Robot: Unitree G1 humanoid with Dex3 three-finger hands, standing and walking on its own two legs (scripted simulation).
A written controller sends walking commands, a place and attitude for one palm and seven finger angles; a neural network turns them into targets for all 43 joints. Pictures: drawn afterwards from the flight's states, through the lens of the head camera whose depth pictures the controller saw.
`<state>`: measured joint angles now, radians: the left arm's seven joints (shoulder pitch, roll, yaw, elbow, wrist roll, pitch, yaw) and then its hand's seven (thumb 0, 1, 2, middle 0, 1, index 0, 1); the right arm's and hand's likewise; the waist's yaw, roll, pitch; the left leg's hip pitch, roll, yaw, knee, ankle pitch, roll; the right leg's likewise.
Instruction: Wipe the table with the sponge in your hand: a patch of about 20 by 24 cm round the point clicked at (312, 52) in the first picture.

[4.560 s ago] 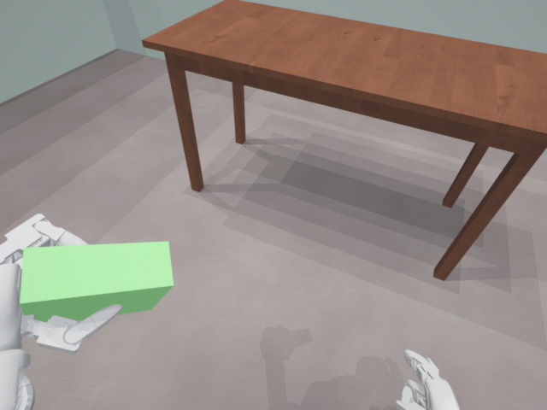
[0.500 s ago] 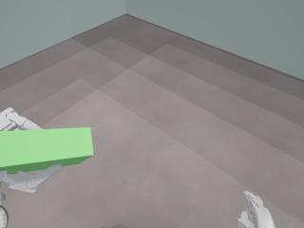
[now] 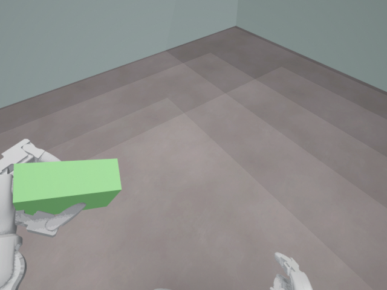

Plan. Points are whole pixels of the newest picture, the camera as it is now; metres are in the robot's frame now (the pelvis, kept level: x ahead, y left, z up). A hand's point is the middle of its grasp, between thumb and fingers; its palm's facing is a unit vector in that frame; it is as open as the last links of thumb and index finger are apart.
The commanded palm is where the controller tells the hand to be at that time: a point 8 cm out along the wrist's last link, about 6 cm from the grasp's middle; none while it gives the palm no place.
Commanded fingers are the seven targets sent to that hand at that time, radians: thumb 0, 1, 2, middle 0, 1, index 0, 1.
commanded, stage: walk to a spot facing it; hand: left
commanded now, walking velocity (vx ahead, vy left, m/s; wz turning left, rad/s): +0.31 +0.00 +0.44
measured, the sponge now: (84, 187) +0.24 +0.20 +0.16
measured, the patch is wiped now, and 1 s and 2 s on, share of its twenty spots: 0.00 0.00 0.00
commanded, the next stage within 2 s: turn to face it in 0.44 s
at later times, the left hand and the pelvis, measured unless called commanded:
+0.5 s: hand (38, 160) +0.26 +0.28 +0.19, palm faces +0.53 -0.74 -0.42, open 9.4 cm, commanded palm +0.19 +0.32 +0.19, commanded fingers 0.00 0.10 1.30 -1.20 -1.60 -1.20 -1.60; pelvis +0.08 +0.01 +0.00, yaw +9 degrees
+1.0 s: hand (98, 128) +0.34 +0.21 +0.19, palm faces +0.39 -0.81 -0.43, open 9.5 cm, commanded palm +0.28 +0.26 +0.19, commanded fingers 0.00 0.10 1.30 -1.20 -1.60 -1.20 -1.60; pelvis +0.13 -0.03 +0.01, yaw +1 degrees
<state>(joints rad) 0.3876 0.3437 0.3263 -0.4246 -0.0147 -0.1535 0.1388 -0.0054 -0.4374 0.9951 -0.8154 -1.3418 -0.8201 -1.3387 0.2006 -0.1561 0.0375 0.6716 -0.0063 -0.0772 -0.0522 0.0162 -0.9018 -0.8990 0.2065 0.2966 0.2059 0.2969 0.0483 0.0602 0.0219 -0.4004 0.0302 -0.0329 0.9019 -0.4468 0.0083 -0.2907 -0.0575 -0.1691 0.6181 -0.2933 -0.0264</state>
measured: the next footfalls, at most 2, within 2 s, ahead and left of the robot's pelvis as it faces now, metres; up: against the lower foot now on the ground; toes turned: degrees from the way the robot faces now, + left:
left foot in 0.36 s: +0.14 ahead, +0.15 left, +0.00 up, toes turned +16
right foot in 0.66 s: +0.22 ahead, -0.10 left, +0.00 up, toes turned +1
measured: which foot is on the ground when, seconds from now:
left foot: up 0.00-0.34, down 0.36-0.68, up 0.70-1.00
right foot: down 0.00-0.36, up 0.38-0.64, down 0.66-1.00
